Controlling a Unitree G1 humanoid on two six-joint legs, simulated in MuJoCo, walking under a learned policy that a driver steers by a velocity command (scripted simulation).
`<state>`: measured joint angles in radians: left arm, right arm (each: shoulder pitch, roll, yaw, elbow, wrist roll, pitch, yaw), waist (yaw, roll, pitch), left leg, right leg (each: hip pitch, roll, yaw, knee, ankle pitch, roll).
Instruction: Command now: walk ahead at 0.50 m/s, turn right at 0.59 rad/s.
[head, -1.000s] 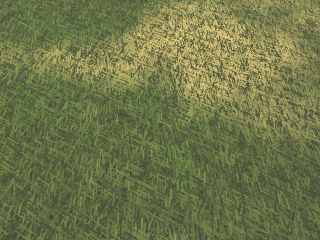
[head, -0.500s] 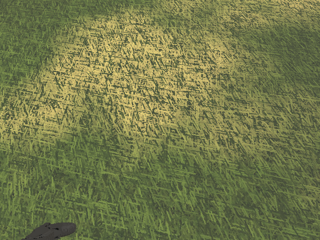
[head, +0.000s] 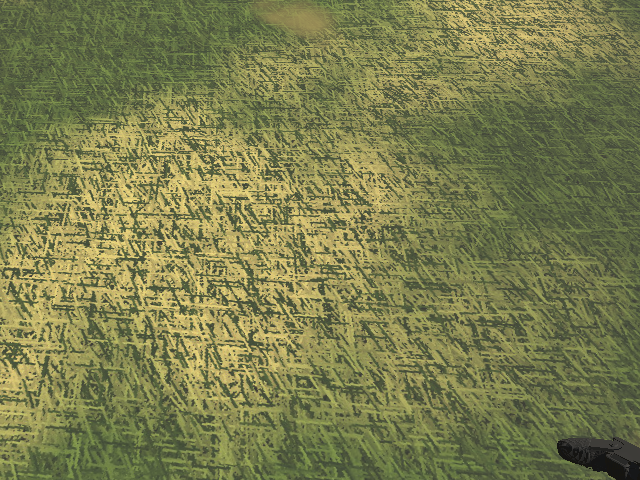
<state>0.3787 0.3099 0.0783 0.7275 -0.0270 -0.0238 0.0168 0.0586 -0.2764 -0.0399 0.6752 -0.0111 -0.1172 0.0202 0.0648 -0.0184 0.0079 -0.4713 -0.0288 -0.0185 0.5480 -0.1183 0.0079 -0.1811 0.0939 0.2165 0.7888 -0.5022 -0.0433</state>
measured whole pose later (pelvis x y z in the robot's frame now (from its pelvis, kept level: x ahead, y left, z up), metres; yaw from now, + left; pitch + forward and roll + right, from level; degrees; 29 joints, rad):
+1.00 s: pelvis +0.54 -0.14 +0.00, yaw -35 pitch +2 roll +1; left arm 0.38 0.31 0.08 0.73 -0.03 -0.02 0.02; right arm 0.06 -0.28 -0.05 0.67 -0.01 -0.11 0.03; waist 0.07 -0.02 0.01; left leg -0.46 -0.03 -0.01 0.56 -0.14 0.00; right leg -0.19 0.09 0.21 0.87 -0.53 -0.04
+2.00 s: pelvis +0.73 -0.30 +0.02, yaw -33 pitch +1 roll -3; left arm 0.06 0.31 0.10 0.80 0.01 0.03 0.05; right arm 0.25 -0.30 -0.06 0.78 -0.01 0.02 -0.01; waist -0.03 -0.02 0.05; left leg -0.27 0.00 -0.01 0.52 -0.27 0.05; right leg -0.52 0.01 0.00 1.04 -0.44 0.04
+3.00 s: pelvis +0.74 -0.31 +0.02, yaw -19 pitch -2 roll +0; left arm 0.13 0.29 0.04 1.04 0.00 0.01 0.03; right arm 0.20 -0.25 -0.02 0.86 -0.01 0.00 -0.01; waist 0.02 0.00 0.04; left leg -0.16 -0.02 -0.05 0.49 -0.29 0.01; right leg -0.17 -0.03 0.05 0.45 -0.25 0.05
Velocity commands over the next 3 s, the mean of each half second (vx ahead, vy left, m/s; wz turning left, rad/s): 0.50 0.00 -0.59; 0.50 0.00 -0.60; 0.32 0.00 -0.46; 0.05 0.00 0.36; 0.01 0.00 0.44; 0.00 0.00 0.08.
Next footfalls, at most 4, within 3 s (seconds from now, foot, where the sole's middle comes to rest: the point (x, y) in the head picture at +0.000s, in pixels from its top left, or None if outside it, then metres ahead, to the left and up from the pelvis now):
0.48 right None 0.37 -0.19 -0.76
0.94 left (409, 374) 0.71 -0.12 -0.76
1.42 right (567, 387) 0.71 -0.47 -0.76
1.86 left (463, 339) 0.81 -0.25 -0.76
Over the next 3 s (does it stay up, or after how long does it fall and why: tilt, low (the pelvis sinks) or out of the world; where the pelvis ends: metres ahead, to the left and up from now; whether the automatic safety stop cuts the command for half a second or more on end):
stays up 0.74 -0.31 0.02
